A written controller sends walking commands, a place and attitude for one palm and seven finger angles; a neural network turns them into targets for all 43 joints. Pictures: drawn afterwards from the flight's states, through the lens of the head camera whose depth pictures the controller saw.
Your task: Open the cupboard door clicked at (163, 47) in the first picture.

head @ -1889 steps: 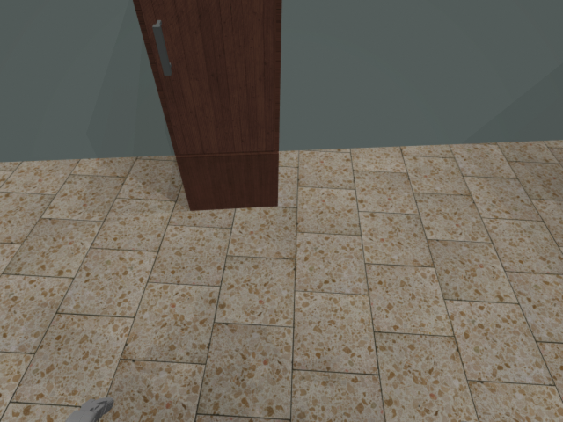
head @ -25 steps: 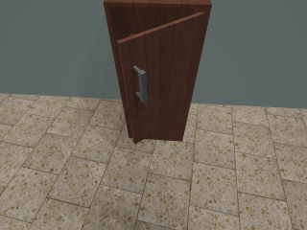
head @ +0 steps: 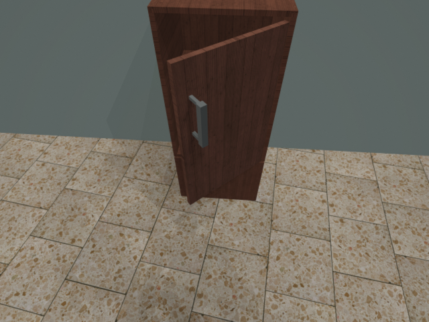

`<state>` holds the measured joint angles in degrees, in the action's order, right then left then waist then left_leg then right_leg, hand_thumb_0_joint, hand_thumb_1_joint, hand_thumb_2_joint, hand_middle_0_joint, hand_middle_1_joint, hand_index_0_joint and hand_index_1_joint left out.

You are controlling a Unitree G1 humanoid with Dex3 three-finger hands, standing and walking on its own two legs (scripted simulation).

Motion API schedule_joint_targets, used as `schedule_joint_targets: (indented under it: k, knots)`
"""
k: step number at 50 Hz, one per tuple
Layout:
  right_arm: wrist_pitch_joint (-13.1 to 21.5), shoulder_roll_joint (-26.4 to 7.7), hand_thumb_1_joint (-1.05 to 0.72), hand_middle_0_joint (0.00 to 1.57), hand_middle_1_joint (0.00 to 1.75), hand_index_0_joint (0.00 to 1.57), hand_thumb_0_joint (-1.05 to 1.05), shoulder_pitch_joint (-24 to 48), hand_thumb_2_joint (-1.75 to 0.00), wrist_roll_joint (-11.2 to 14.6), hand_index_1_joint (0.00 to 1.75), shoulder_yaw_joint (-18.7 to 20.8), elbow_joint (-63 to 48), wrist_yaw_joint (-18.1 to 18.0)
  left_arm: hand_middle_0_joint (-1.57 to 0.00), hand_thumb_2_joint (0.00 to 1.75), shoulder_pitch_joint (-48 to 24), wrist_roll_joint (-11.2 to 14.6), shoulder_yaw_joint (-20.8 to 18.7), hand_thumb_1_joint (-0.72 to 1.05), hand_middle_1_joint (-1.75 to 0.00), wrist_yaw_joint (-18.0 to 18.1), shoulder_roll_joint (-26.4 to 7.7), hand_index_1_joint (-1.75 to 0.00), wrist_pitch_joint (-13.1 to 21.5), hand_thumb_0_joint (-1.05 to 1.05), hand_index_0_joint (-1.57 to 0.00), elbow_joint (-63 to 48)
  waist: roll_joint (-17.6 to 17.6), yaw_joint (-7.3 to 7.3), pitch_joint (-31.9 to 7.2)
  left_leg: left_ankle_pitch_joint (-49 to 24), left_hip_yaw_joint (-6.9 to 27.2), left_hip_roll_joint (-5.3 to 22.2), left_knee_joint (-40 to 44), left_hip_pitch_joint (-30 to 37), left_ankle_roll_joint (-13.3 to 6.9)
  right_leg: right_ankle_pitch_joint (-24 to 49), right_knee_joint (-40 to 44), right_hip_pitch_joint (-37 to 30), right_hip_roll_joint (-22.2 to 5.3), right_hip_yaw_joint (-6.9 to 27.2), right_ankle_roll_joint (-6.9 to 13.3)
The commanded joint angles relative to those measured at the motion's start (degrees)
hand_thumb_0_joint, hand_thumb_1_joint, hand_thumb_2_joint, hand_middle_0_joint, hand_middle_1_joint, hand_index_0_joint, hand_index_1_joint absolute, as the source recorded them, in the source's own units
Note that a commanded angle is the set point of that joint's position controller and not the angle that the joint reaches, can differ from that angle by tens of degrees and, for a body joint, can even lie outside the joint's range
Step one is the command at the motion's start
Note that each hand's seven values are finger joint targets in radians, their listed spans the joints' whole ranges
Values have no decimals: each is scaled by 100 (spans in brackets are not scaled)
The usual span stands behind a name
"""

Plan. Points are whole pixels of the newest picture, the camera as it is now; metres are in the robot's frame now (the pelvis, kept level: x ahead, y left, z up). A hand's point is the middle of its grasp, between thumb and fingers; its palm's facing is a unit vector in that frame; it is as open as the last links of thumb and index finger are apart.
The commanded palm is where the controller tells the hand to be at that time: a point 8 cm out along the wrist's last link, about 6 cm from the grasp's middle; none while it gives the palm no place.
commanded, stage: walk to a spot facing it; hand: left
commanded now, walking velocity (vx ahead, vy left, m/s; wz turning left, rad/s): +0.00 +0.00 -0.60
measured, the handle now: (198, 121) +0.59 +0.08 +0.01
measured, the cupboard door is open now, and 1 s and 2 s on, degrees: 41 41 41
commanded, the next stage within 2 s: none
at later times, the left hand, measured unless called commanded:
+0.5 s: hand out of the picture +0.07 +0.18 -0.17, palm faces -0.15 -0.94 -0.32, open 7.4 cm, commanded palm none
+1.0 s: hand (150, 314) +0.17 +0.16 -0.18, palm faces -0.41 -0.88 -0.22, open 7.4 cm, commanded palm none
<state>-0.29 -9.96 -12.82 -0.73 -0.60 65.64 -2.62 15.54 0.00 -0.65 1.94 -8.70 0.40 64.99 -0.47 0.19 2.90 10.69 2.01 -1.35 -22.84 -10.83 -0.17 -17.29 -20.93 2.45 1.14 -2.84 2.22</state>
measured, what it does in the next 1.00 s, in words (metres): steps on the spot, turning right: left foot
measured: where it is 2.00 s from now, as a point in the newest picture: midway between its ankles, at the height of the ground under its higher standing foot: outside the picture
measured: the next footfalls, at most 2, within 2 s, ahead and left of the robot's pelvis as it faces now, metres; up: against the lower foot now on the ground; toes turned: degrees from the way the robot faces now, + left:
left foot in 0.88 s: +0.10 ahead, +0.10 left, +0.00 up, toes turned -28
right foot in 1.22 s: -0.02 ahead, -0.15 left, +0.00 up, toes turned -43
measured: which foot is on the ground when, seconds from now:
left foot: down 0.00-0.44, up 0.46-0.86, down 0.88-1.00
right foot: down 0.00-0.88, up 0.90-1.00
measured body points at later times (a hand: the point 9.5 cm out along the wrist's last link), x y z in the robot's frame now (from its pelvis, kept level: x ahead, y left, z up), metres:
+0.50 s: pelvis -0.03 -0.02 -0.02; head +0.01 -0.06 +0.43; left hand +0.08 +0.23 -0.15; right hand -0.04 -0.28 -0.18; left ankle +0.00 +0.12 -0.71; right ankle -0.07 -0.10 -0.74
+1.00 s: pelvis +0.02 +0.00 -0.01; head +0.08 -0.01 +0.44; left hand +0.19 +0.20 -0.17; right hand +0.00 -0.27 -0.14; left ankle +0.06 +0.11 -0.74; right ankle -0.08 -0.09 -0.68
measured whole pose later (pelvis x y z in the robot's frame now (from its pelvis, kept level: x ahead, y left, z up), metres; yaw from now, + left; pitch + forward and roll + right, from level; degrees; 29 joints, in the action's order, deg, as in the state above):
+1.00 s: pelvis +0.02 +0.00 -0.01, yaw -30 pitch +2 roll -1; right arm -0.3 -10.0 -7.5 -1.5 0.9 49.9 -2.8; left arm 11.5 -1.2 -5.7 -0.3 -14.4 -3.1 52.6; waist 2.3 -2.1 5.6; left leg 18.0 -1.4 2.7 -31.2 -15.4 0.2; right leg -30.0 -59.2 26.0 2.8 2.4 -2.1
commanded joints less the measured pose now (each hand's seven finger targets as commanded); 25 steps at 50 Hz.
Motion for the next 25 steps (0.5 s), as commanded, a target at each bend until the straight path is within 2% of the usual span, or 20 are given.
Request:
schedule_joint_targets:
  k: [1,5,7,10,12,13,14,15,16,17,18,19,20,21,22,23,24,25]
  knots:
    - [25,-521,-90,20,30,20,0,-391,-90,-36,30,150,-147,-54,-20,90,474,-20,-144,90,-30,32,-623,-30,-11,0,-20,-173,154,16,68,-1171,215,648,-33,310,-182,1513,304,637,-665,633,49]
    - [-64,-691,-90,20,30,20,0,-393,-90,-39,30,298,-291,-102,-20,90,312,-54,-314,90,-30,-2,-848,-30,-129,0,-20,-393,173,50,-8,-982,-27,757,-339,136,-138,1921,-67,747,-681,856,118]
    - [-94,-736,-90,20,30,20,0,-331,-90,-46,30,365,-415,-119,-20,90,273,-72,-377,90,-30,-30,-870,-30,-180,0,-20,-502,174,47,-16,-755,-117,806,-442,76,-131,1889,-211,890,-667,973,153]
    - [-101,-829,-90,20,30,20,0,-308,-90,-65,30,439,-575,-125,-20,90,132,-80,-436,90,-30,-82,-881,-30,-234,0,-20,-701,-85,66,41,-398,44,1009,-287,49,-211,1411,-517,1279,-469,1047,142]
    - [-91,-967,-90,20,30,20,0,-352,-90,-76,30,487,-661,-131,-20,90,48,-88,-454,90,-30,-125,-837,-30,-260,0,-20,-816,-466,82,23,-114,403,1361,8,131,-407,807,-973,1643,-214,918,71]
    - [-80,-1063,-90,20,30,20,0,-365,-90,-92,30,514,-701,-131,-20,90,30,-90,-461,90,-30,-151,-788,-30,-276,0,-20,-868,-758,61,-9,27,679,1639,252,114,-573,405,-1393,1763,-84,782,32]
    - [-56,-1151,-90,20,30,20,0,-389,-90,-102,30,545,-753,-132,-20,90,-4,-96,-464,90,-30,-179,-748,-30,-296,0,-20,-937,-1022,62,-57,2,960,1993,515,91,-784,-422,-2017,1900,24,578,-18]
    - [-32,-1186,-90,20,30,20,0,-403,-90,-121,30,563,-791,-122,-20,90,-77,-100,-477,90,-30,-201,-715,-30,-324,0,-20,-1008,-1185,69,-115,-90,1093,2255,710,50,-980,-1158,-2644,1991,-10,418,-66]
    - [-15,-1206,-90,20,30,20,0,-352,-90,-129,30,566,-867,-117,-20,90,-110,-107,-483,90,-30,-216,-683,-30,-336,0,-20,-1071,-1136,30,-182,-211,1084,2379,711,43,-1073,-1414,-2940,2003,-116,457,-74]
    - [-4,-1222,-90,20,30,20,0,-267,-90,-140,30,570,-936,-108,-20,90,-110,-110,-495,90,-30,-243,-703,-30,-337,0,-20,-1123,-1037,0,-287,-283,932,2410,656,-88,-1062,-1454,-2963,1903,-209,489,-75]
    - [5,-1225,-90,20,30,20,0,-90,-90,-148,30,566,-995,-99,-20,90,-29,-106,-495,90,-30,-267,-673,-30,-320,0,-20,-1121,-901,-120,-346,-554,651,2322,440,-232,-948,-1282,-2619,1639,-270,485,-68]
    - [-3,-1231,-90,20,30,20,0,87,-90,-144,30,570,-1070,-91,-20,90,221,-111,-505,90,-30,-282,-666,-30,-295,0,-20,-1067,-646,-275,-504,-791,250,2126,39,-334,-756,-795,-2041,1201,-243,352,-89]
    - [-35,-1254,-90,20,30,20,0,242,-90,-113,30,574,-1148,-84,-20,90,529,-119,-532,90,-30,-284,-730,-30,-275,0,-20,-982,-282,-434,-543,-542,-160,1789,-548,-644,-485,-4,-1214,690,-194,263,-128]
    - [-86,-987,-90,20,30,20,0,351,-90,-41,30,559,-1266,-66,-20,90,780,-185,-605,90,-30,-239,-1107,-30,-216,0,-20,-945,1136,-557,-466,632,-699,1000,-1690,-1273,-51,609,79,375,-742,1328,-24]
    - [-107,-648,-90,20,30,20,0,496,-90,-19,30,509,-1478,-8,-20,90,639,-218,-700,90,-30,-143,-1685,-30,-195,0,-20,-1017,2410,-530,-103,2267,-903,204,-3140,-2315,250,1355,747,435,-1993,3230,393]
    - [-154,-879,-90,20,30,20,0,597,-90,-41,30,553,-1479,25,-20,90,536,-137,-696,90,-30,-96,-1679,-30,-206,0,-20,-1064,1673,-507,24,2154,-232,358,-3909,-2311,179,1504,595,700,-2023,3145,692]
    - [-155,-841,-90,20,30,20,0,569,-90,-24,30,565,-1478,69,-20,90,229,-132,-667,90,-30,-88,-1558,-30,-204,0,-20,-1203,1139,-302,51,1837,-73,462,-4157,-2340,172,1043,495,900,-1799,2872,954]
    - [-157,-818,-90,20,30,20,0,620,-90,-37,30,570,-1441,62,-20,90,-62,-137,-651,90,-30,-67,-1389,-30,-199,0,-20,-1282,1073,-167,109,1585,-60,509,-4256,-2418,200,1409,318,884,-1533,2753,944]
